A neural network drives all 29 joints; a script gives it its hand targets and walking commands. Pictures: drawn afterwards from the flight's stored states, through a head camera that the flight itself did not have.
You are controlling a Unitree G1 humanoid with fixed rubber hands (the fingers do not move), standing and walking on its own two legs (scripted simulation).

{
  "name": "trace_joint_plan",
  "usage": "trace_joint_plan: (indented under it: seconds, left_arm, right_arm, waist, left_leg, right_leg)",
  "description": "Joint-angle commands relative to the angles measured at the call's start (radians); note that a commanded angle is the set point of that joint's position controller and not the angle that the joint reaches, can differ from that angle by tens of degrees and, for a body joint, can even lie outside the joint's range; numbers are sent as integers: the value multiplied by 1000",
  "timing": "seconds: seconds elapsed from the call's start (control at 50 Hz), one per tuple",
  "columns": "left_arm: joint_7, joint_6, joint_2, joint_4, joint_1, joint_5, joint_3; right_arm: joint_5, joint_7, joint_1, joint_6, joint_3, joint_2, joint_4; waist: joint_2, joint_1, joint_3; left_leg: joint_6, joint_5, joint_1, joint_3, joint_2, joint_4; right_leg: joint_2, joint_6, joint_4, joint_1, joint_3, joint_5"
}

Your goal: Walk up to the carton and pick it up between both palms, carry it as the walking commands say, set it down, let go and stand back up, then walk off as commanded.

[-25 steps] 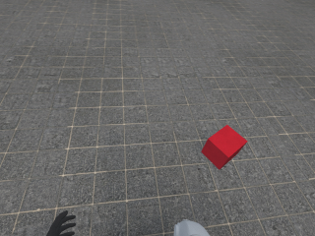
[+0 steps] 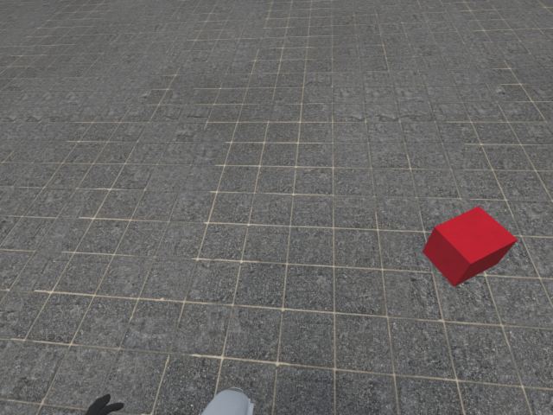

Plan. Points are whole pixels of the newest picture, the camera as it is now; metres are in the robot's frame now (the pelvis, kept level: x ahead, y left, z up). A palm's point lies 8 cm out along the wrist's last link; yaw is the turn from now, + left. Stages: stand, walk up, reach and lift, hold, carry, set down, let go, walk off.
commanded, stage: walk off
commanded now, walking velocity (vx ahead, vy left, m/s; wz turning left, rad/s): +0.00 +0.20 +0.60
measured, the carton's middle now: (466, 246) +0.77 -0.72 -0.69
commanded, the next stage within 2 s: none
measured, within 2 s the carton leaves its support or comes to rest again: neither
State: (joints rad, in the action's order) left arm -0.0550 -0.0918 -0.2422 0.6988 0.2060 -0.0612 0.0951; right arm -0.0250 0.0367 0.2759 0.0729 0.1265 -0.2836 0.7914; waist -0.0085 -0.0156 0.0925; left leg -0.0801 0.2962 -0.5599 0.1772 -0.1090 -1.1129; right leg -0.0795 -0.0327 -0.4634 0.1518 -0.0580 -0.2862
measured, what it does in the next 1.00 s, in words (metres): walks backwards, turning left: left foot, then right foot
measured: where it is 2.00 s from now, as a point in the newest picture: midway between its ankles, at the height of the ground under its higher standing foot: outside the picture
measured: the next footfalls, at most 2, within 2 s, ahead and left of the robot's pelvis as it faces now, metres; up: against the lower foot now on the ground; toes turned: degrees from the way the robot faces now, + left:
left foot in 0.42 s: -0.04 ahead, +0.21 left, +0.00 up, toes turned +17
right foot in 0.82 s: -0.07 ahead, +0.05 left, +0.00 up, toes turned +23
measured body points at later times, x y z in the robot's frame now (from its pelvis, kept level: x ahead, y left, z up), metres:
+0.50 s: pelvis -0.08 +0.09 -0.03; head -0.06 +0.12 +0.42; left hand -0.04 +0.38 -0.16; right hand +0.08 -0.16 -0.14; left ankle -0.08 +0.20 -0.75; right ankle -0.05 -0.06 -0.71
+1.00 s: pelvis -0.15 +0.12 +0.00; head -0.11 +0.11 +0.45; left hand -0.21 +0.43 -0.10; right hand +0.06 -0.07 -0.15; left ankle -0.24 +0.26 -0.64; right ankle -0.11 +0.03 -0.75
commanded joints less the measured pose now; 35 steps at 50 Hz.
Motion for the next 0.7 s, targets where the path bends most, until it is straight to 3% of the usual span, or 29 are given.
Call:
trace_joint_plan:
  seconds: [0.0,0.04,0.06,0.12,0.18,0.22,0.24,0.28,0.34,0.36,0.38,0.4,0.42,0.44,0.46,0.48,0.5,0.54,0.58,0.62,0.66,0.68]
  left_arm:
    - [-2,47,-184,-55,-89,82,14]
    - [3,51,-183,-38,-24,83,12]
    - [2,53,-191,-30,15,86,14]
    - [-2,61,-206,-26,58,91,18]
    - [-3,65,-218,-16,72,102,28]
    - [-4,60,-228,-7,88,106,34]
    - [-2,58,-241,-8,73,108,40]
    - [5,59,-266,-24,12,113,52]
    - [14,51,-280,-30,-38,107,55]
    - [17,48,-282,-33,-61,109,55]
    - [21,46,-261,-37,-90,104,53]
    - [29,43,-214,-38,-68,109,37]
    - [41,27,-128,-78,-64,105,19]
    - [30,2,-100,-102,-129,100,-5]
    - [25,-7,-110,-138,-151,83,-6]
    - [20,-6,-136,-135,-188,77,-7]
    - [20,-5,-151,-126,-222,80,-2]
    - [21,-6,-145,-81,-132,85,8]
    - [21,4,-141,-66,-103,79,6]
    - [15,3,-136,-53,-99,76,1]
    - [10,1,-138,-45,-110,76,3]
    - [7,5,-144,-50,-110,70,3]
  right_arm:
    - [3,24,107,1,14,-106,-4]
    - [7,24,73,-1,6,-101,-16]
    - [10,22,41,0,4,-102,-30]
    - [13,15,4,-2,-3,-104,-41]
    - [12,19,-62,-3,-10,-95,-68]
    - [6,27,-102,-3,-19,-84,-98]
    - [6,30,-100,-5,-26,-73,-103]
    - [9,37,-96,-7,-39,-59,-111]
    - [4,32,-33,-18,-40,-49,-82]
    - [5,22,17,-22,-38,-34,-61]
    - [-7,13,119,-29,-29,-54,-20]
    - [-17,4,149,-37,-11,-115,10]
    - [-24,-1,146,-40,9,-252,0]
    - [5,5,123,-40,5,-274,-18]
    - [1,-1,103,-39,7,-282,-30]
    - [-7,-8,53,-34,6,-250,-43]
    - [-2,-18,35,-31,-5,-205,-38]
    - [-7,-26,3,-32,7,-186,-46]
    - [-5,-25,-7,-37,7,-160,-48]
    - [-6,-18,-6,-33,4,-141,-53]
    - [-6,-10,20,-24,3,-134,-49]
    - [-5,-5,7,-19,1,-133,-48]
  waist:
    - [184,-30,-54]
    - [204,1,-62]
    - [222,20,-72]
    - [200,26,-110]
    - [213,50,-105]
    - [229,66,-104]
    - [220,62,-115]
    - [266,44,-131]
    - [299,21,-154]
    - [295,-13,-150]
    - [243,-73,-171]
    - [61,-96,-138]
    - [-297,-76,-76]
    - [-281,-81,-70]
    - [-298,-75,-79]
    - [-223,-72,-64]
    - [-196,-76,-28]
    - [-149,-34,-91]
    - [-135,-28,-161]
    - [-120,-32,-144]
    - [-128,-46,-128]
    - [-148,-44,-103]
  left_leg:
    - [-20,-14,-82,-58,34,-240]
    - [-38,3,-118,-91,48,-266]
    - [-50,2,-121,-104,64,-255]
    - [-72,2,-99,-139,101,-166]
    - [-74,11,-91,-182,149,-7]
    - [-71,63,-71,-188,181,86]
    - [-58,93,-43,-183,195,153]
    - [-39,128,62,-184,216,293]
    - [-14,135,209,-262,193,432]
    - [-5,72,266,-301,174,524]
    - [15,-42,364,-309,157,616]
    - [38,-171,411,-196,163,701]
    - [133,-559,444,230,395,751]
    - [197,-593,305,299,379,776]
    - [236,-367,274,354,387,848]
    - [212,-159,270,331,325,867]
    - [182,-139,249,306,290,878]
    - [151,-209,306,225,246,830]
    - [182,-247,347,238,234,816]
    - [196,-206,351,238,210,820]
    - [174,-152,361,288,200,856]
    - [196,-115,329,312,207,868]
  right_leg:
    - [-186,38,151,-11,33,148]
    - [-208,32,108,-111,25,310]
    - [-224,10,98,-143,21,380]
    - [-254,-15,47,-218,2,546]
    - [-300,-77,33,-209,1,553]
    - [-361,-121,51,-188,14,499]
    - [-381,-123,63,-190,13,451]
    - [-387,-101,53,-141,-32,379]
    - [-388,-70,1,-59,-77,352]
    - [-380,-49,-35,-23,-99,305]
    - [-350,-19,-155,10,-127,275]
    - [-256,18,-352,112,-172,126]
    - [-79,72,-606,425,-195,-430]
    - [-30,81,-744,425,-25,-481]
    - [-16,77,-784,436,38,-429]
    - [-32,76,-806,465,56,-329]
    - [-30,61,-810,472,54,-248]
    - [-26,52,-805,414,59,-134]
    - [2,56,-765,372,68,-127]
    - [12,63,-670,363,56,-123]
    - [40,61,-543,339,51,-152]
    - [49,61,-488,313,56,-172]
